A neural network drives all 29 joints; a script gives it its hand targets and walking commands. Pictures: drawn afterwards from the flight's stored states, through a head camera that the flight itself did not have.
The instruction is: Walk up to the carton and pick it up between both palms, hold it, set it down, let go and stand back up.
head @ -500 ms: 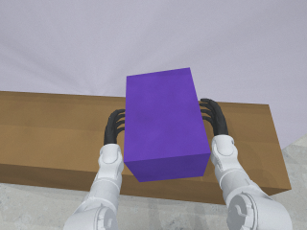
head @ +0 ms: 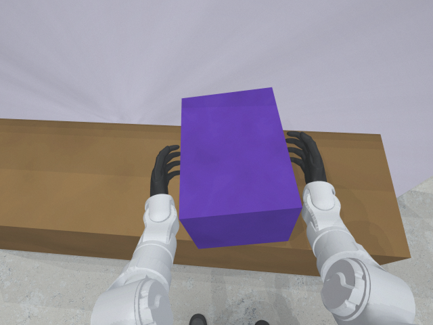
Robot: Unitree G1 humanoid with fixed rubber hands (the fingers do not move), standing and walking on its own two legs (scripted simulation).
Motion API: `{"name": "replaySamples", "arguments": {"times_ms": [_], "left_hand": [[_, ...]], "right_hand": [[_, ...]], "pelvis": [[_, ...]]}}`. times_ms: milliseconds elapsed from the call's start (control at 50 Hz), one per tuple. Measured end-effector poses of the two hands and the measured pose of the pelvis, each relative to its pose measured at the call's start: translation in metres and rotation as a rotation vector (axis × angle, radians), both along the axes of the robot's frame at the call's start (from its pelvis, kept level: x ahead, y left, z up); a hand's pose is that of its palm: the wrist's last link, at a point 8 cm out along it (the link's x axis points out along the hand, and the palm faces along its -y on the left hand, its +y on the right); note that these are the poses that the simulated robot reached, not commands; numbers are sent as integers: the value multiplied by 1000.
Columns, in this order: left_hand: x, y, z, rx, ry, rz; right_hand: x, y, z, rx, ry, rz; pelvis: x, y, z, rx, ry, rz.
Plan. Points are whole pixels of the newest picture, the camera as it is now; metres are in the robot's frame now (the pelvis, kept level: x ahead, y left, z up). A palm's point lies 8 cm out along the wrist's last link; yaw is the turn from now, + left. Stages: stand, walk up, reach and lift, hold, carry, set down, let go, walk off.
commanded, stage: set down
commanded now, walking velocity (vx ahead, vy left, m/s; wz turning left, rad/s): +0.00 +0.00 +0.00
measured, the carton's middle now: (234, 169) +0.45 +0.03 -0.09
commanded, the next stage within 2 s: none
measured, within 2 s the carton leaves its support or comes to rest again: rests again in 0.26 s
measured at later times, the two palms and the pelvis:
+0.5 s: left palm (161, 187) +0.38 +0.18 -0.05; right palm (304, 178) +0.42 -0.12 -0.05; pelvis +0.00 +0.01 -0.01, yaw +0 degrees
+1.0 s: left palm (163, 191) +0.38 +0.17 -0.06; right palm (304, 180) +0.42 -0.12 -0.06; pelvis -0.01 +0.00 -0.02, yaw +1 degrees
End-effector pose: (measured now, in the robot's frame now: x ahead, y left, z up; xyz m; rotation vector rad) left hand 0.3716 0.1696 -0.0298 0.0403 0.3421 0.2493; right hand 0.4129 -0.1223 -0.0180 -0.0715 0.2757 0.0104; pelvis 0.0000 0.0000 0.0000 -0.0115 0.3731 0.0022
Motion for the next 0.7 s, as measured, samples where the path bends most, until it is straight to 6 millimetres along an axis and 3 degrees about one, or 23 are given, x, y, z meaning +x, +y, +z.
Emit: {"name": "replaySamples", "arguments": {"times_ms": [100, 300, 700], "left_hand": [[3, -1, -13, -7, 11, 2], [12, 7, -21, 8, -31, -13], [6, 5, -26, 4, -55, -1]], "right_hand": [[3, 0, -13, -17, 15, 6], [7, 7, -30, 12, -16, -15], [3, 5, -36, 27, -11, 1]], "pelvis": [[2, -3, -3, 3, 42, 10], [3, 5, -9, -2, 122, 17], [-9, 7, -17, -10, 154, -1]]}}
